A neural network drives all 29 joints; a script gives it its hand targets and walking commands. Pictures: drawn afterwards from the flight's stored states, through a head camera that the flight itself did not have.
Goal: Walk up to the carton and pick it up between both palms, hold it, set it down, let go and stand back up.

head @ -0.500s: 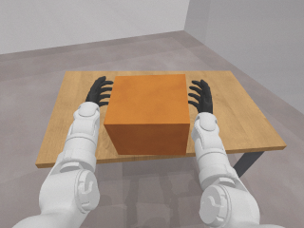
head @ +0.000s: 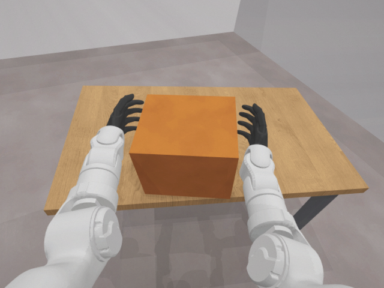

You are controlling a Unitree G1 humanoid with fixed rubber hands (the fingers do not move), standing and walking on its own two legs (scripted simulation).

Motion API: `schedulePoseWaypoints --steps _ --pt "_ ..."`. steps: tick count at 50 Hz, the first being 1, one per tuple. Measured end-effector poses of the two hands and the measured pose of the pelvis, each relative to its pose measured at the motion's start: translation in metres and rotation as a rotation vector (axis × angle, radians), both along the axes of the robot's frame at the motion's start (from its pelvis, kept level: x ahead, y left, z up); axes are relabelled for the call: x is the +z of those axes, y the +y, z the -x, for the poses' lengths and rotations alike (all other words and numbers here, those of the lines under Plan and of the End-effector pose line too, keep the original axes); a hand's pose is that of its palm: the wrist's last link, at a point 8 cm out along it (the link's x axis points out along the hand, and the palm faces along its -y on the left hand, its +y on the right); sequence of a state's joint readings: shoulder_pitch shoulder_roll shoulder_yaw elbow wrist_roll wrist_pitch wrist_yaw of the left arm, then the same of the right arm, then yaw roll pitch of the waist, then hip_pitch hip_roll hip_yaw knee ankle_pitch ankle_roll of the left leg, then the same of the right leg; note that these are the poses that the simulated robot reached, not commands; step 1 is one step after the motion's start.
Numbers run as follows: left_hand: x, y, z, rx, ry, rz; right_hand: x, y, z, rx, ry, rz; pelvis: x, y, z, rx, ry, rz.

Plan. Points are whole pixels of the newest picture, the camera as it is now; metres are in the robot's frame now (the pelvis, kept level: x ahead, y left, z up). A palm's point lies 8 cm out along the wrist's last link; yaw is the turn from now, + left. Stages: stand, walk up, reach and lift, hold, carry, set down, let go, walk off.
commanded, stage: set down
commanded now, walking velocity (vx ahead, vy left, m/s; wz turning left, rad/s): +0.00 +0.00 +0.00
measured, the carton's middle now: (188, 146) +0.43 -0.01 +0.05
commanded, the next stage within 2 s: none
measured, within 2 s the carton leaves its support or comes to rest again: rests again in 0.88 s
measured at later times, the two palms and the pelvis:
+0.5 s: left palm (121, 125) +0.46 +0.14 +0.09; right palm (251, 145) +0.39 -0.15 +0.09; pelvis +0.01 +0.00 +0.00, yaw +0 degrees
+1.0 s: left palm (119, 121) +0.49 +0.15 +0.07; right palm (241, 146) +0.41 -0.14 +0.07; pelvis +0.04 +0.02 +0.00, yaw +0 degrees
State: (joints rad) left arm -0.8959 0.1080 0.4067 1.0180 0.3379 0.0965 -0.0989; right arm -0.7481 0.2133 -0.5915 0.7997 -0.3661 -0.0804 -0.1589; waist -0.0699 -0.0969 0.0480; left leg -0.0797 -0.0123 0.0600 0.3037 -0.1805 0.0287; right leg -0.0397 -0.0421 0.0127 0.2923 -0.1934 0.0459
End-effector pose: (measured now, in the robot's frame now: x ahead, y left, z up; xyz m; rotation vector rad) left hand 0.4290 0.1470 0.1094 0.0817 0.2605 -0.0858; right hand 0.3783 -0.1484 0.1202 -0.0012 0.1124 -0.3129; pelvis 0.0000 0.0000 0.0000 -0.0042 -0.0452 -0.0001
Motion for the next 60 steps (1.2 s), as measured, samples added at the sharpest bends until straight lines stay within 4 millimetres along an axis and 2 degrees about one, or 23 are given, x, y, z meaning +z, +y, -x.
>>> schedulePoseWaypoints --steps 13,31,46,60 --pt "-0.014 -0.001 -0.013 -0.023 0.033 0.005 -0.02 -0.001 -0.006 -0.022 0.052 0.0 0.0 0.002 -0.006 0.0 0.025 0.002" --pt "-0.022 -0.001 -0.038 -0.048 0.039 0.01 -0.034 0.001 -0.022 -0.048 0.083 0.001 0.0 0.006 -0.02 0.0 0.086 0.007" --pt "-0.034 0.005 -0.057 -0.073 0.046 0.012 -0.051 0.009 -0.033 -0.072 0.106 -0.005 0.001 0.019 -0.033 -0.001 0.135 0.024" --pt "-0.036 0.007 -0.063 -0.072 0.039 0.028 -0.056 0.013 -0.035 -0.089 0.099 -0.018 0.001 0.022 -0.036 -0.001 0.15 0.031"
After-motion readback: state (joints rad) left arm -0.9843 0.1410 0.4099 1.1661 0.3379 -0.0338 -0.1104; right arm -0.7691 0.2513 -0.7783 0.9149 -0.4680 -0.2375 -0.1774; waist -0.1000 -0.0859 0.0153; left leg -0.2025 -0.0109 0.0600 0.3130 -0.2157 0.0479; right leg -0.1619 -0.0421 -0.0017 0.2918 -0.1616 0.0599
